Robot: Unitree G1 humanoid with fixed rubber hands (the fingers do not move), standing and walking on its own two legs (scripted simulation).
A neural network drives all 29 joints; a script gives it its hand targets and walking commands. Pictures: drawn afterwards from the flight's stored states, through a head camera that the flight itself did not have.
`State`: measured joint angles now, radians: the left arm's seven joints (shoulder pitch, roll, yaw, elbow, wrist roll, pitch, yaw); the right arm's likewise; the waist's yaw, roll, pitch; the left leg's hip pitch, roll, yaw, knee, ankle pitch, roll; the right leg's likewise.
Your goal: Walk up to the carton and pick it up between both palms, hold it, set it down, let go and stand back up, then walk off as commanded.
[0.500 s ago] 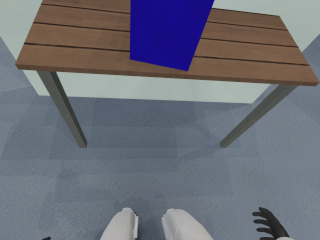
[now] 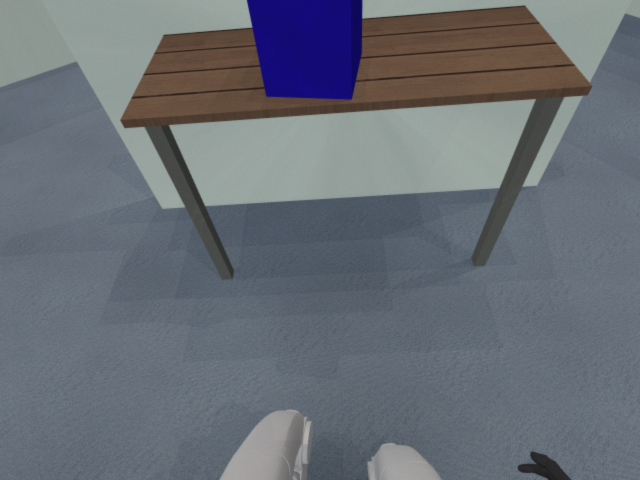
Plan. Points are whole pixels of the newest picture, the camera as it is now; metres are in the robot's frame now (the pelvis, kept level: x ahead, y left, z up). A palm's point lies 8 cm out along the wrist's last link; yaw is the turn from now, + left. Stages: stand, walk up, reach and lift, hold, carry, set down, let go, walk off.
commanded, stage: walk off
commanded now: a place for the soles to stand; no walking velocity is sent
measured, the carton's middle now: (311, 19) +0.97 +0.01 +0.10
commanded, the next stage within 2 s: none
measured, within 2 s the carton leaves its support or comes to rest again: neither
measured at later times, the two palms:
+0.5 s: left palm out of the picture -0.13 +0.29 -0.10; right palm out of the picture -0.14 -0.34 -0.07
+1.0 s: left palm out of the picture -0.12 +0.31 -0.11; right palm out of the picture -0.08 -0.31 -0.10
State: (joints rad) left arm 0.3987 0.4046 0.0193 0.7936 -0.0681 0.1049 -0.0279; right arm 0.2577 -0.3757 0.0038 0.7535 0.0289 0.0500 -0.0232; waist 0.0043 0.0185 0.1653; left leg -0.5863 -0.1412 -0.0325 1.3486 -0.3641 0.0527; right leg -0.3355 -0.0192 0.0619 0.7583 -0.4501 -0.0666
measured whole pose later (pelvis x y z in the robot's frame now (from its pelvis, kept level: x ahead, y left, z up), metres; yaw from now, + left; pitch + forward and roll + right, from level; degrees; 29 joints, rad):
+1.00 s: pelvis -0.13 +0.00 -0.01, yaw +2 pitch -2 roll +0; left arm 0.38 0.41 0.03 0.81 -0.07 -0.02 -0.04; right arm 0.36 -0.42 0.00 0.81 0.02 -0.04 0.06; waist 0.00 0.01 0.06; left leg -0.39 -0.02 -0.04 0.70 -0.27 0.02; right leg -0.29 -0.07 0.04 0.82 -0.44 0.01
